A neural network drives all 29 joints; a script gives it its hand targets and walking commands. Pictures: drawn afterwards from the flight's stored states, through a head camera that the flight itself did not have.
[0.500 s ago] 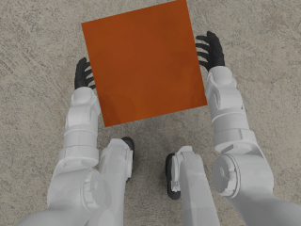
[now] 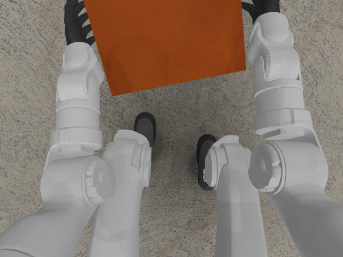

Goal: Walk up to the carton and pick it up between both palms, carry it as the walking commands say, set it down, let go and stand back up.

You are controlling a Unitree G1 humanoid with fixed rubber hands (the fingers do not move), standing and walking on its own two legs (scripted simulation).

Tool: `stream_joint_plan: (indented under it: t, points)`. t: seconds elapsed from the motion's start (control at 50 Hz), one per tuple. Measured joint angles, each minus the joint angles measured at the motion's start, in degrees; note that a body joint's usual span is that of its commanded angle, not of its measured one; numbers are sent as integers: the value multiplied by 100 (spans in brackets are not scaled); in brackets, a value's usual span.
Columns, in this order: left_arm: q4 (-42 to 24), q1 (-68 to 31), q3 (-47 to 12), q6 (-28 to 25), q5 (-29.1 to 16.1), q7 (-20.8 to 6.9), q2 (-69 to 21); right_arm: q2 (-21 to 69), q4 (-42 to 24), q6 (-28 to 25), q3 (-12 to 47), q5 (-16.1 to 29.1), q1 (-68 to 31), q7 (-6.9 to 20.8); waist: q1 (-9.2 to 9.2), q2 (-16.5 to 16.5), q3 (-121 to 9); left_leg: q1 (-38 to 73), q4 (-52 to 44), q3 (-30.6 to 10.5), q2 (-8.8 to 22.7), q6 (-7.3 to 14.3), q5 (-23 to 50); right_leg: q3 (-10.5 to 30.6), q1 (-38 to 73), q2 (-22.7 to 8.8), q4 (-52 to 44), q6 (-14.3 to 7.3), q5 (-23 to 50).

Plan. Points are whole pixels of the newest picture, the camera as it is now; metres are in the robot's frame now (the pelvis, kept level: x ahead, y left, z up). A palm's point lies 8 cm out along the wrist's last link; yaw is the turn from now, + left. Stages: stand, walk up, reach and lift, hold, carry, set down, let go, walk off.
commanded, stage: set down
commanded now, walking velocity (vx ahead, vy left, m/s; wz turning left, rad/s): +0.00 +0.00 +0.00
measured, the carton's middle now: (166, 17) +0.54 +0.06 -0.27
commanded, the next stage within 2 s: none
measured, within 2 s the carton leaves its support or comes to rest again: rests again in 0.54 s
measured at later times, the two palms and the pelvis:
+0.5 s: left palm (83, 31) +0.49 +0.24 -0.26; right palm (245, 19) +0.55 -0.10 -0.24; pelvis -0.02 +0.01 -0.05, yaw +0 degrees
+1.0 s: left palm (82, 29) +0.50 +0.24 -0.26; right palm (243, 16) +0.55 -0.10 -0.24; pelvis -0.02 +0.00 -0.06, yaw +0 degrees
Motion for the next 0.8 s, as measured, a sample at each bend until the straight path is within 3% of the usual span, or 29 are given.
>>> stream_joint_plan:
  t: [0.12,0.16,0.3,0.42,0.54,0.8]
  points:
    - [292,-1527,-787,103,-562,-163,968,-487,-342,46,60,318,-869,-171,290,74,2288,825,371,8,0,-5,-10,-1,810,25,422,3,-48]
    - [323,-1608,-791,99,-727,29,987,-485,-338,140,143,415,-786,-237,335,73,2225,656,515,10,0,-6,-13,-8,652,29,574,3,-69]
    - [1013,-1758,-941,-90,-876,59,983,-600,25,323,200,430,-754,-292,352,72,2142,547,873,8,0,-6,-61,-28,620,36,885,15,-155]
    - [1644,-2009,-1129,-246,-986,67,1018,-921,819,238,199,429,-1183,-17,352,73,2132,352,1039,-12,0,-6,-48,-57,469,43,1016,15,-158]
    - [1938,-2216,-1169,-264,-1168,103,1145,-995,1033,116,200,429,-1397,202,352,95,2130,165,1189,-8,0,0,-73,-63,297,44,1171,15,-208]
    - [2519,-2374,-1362,-463,-1460,22,1285,-998,1315,11,199,427,-1472,250,352,125,2122,157,1375,4,0,0,-140,-63,263,44,1412,16,-295]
